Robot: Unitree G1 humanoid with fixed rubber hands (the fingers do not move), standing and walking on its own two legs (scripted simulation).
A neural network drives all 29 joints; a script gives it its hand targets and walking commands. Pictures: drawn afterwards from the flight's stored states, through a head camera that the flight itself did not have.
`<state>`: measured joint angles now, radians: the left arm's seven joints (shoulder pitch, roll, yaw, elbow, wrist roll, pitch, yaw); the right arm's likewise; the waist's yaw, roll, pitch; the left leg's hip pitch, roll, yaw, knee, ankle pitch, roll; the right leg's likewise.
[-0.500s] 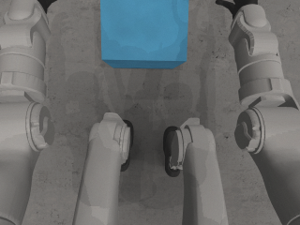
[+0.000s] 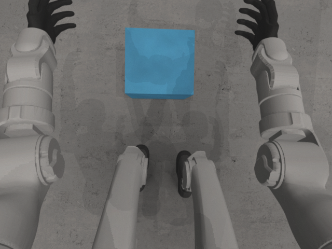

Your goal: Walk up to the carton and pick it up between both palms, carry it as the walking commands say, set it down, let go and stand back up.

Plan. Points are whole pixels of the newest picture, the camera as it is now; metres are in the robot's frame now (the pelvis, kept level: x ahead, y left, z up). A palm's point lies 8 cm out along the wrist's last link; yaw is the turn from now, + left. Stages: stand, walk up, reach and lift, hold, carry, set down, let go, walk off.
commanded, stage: set down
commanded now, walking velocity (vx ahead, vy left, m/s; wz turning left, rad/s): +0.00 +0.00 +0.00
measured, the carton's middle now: (159, 68) +0.54 +0.04 -0.48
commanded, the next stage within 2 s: let go in 0.38 s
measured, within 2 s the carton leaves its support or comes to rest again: neither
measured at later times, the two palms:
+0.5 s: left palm (20, 20) +0.49 +0.26 -0.02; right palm (290, 31) +0.52 -0.16 -0.02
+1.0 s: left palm out of the picture +0.32 +0.24 +0.09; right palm out of the picture +0.34 -0.22 +0.09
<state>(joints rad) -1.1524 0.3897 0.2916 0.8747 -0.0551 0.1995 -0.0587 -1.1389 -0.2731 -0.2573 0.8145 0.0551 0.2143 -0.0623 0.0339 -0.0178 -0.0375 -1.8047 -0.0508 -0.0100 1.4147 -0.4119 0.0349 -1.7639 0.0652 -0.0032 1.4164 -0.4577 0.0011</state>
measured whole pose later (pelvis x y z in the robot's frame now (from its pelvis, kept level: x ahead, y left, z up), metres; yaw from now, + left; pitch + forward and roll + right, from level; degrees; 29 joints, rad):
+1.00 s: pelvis +0.08 +0.00 +0.18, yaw +1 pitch +19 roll +0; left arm -0.11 0.21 0.12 0.58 0.00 0.01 -0.07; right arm -0.11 -0.19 -0.11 0.57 -0.01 0.02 0.03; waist 0.02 0.00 -0.03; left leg -0.67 -0.05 -0.03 0.58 -0.24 0.03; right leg -0.64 0.05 0.05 0.59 -0.28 -0.02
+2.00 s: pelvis +0.11 -0.01 +0.19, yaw +1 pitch +0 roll +0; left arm 0.20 0.35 0.05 0.69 0.04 0.02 0.02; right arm 0.17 -0.33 -0.04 0.75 -0.04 0.01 -0.02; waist 0.00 -0.02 0.00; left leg -0.18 -0.04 -0.02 0.48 -0.29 0.03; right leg -0.14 0.05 0.04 0.46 -0.30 -0.03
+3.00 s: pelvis +0.09 +0.00 +0.20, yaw +2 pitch -2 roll +0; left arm 0.15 0.38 0.00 0.98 0.02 -0.01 0.02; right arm 0.13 -0.38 -0.01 1.03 -0.02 -0.02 -0.02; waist 0.00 -0.01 0.01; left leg -0.11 -0.05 -0.03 0.34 -0.19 0.03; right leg -0.07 0.03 0.04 0.33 -0.22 -0.01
